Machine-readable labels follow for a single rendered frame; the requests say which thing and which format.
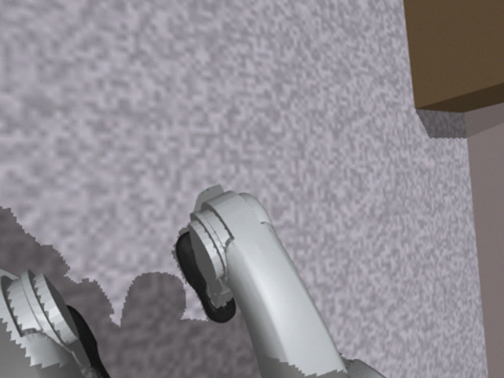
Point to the right robot foot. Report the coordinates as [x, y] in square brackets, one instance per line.
[186, 258]

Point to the right robot hand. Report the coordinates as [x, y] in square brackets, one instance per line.
[359, 369]

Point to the left robot foot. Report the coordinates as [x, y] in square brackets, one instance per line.
[89, 343]

